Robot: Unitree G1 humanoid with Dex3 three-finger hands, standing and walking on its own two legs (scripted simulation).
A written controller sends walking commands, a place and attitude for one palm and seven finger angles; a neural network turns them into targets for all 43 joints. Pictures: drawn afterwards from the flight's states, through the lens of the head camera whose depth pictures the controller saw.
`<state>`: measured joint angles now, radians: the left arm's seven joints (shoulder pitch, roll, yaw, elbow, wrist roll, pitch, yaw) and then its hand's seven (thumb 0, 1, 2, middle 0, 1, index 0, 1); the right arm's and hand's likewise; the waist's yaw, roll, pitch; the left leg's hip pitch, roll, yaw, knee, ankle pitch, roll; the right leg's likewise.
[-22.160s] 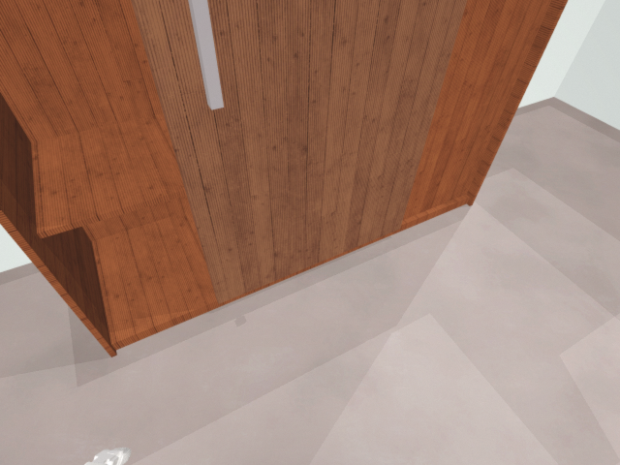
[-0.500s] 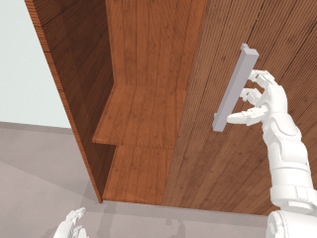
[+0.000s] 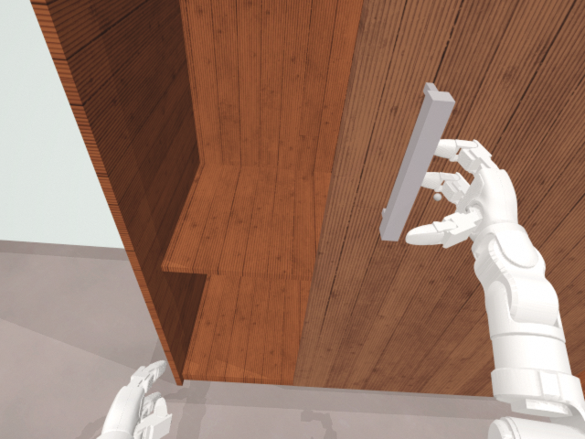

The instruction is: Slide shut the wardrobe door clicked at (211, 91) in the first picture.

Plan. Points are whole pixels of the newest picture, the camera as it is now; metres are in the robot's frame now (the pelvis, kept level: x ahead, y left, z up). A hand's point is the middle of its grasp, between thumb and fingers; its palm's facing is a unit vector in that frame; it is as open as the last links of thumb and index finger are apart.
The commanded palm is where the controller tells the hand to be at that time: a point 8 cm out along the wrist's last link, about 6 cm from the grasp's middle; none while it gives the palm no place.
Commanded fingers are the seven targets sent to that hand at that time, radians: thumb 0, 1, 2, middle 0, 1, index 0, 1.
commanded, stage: slide the fingers in behind the handle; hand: right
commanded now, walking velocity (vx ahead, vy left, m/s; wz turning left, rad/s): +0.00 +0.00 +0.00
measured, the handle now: (407, 168) +0.46 -0.13 +0.18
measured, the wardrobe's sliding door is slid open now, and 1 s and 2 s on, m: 0.37 0.37 0.37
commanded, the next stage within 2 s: move the hooked fingers beside the handle in 0.14 s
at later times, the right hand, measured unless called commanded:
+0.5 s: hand (433, 192) +0.39 -0.15 +0.20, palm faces +0.02 +1.00 -0.02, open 13.8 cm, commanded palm +0.37 -0.20 +0.19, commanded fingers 0.00 0.50 -0.30 0.30 1.20 0.30 1.20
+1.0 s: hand (445, 196) +0.39 -0.17 +0.19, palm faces +0.03 +1.00 -0.03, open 14.0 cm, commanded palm +0.36 -0.22 +0.19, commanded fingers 0.00 0.50 -0.30 0.30 1.20 0.30 1.20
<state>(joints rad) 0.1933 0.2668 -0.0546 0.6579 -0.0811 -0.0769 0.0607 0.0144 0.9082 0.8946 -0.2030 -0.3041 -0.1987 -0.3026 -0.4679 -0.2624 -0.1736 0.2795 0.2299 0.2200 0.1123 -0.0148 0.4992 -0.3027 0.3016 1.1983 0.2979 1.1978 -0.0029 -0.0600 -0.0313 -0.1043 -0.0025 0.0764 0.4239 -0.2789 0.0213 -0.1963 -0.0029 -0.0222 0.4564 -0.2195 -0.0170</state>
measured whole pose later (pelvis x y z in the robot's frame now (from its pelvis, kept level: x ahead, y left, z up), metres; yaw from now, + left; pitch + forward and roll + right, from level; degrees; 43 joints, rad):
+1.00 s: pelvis +0.01 +0.00 +0.00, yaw +1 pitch -1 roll +0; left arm 0.22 0.27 -0.05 0.65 -0.07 -0.08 0.06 0.01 0.91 0.89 -0.20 -0.30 -0.20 -0.30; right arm -0.44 -0.30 -0.22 0.30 0.23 0.20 0.13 -0.01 0.50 -0.30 0.30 1.20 0.30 1.20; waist 0.01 -0.06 -0.03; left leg -0.10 -0.01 0.07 0.41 -0.28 0.02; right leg -0.19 -0.01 -0.03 0.44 -0.23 -0.01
